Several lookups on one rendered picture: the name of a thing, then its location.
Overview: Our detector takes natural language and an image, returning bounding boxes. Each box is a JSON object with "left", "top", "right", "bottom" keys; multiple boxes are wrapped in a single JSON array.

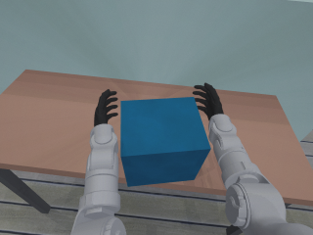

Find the right robot hand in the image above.
[{"left": 193, "top": 83, "right": 224, "bottom": 120}]

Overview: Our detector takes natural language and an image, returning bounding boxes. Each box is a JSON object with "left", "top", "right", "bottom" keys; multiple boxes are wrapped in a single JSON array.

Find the right robot upper arm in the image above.
[{"left": 225, "top": 182, "right": 313, "bottom": 235}]

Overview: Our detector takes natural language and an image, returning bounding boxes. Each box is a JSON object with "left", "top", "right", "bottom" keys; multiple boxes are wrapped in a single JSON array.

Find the right robot forearm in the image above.
[{"left": 208, "top": 114, "right": 287, "bottom": 218}]

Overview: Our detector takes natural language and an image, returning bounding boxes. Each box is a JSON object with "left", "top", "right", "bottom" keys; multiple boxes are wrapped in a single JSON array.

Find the left robot hand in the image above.
[{"left": 94, "top": 89, "right": 118, "bottom": 127}]

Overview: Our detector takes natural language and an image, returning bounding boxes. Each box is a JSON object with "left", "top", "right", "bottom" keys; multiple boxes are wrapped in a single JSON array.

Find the table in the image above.
[{"left": 0, "top": 70, "right": 313, "bottom": 235}]

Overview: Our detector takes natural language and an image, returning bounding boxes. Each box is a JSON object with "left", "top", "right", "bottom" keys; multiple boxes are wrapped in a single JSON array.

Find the left robot upper arm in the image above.
[{"left": 70, "top": 215, "right": 127, "bottom": 235}]

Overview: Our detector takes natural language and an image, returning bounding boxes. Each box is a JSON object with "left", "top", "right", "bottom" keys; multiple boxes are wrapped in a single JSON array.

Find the left robot forearm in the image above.
[{"left": 70, "top": 123, "right": 121, "bottom": 235}]

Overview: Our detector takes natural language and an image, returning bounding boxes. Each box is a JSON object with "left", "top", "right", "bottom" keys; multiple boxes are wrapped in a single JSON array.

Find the carton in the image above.
[{"left": 120, "top": 97, "right": 211, "bottom": 187}]

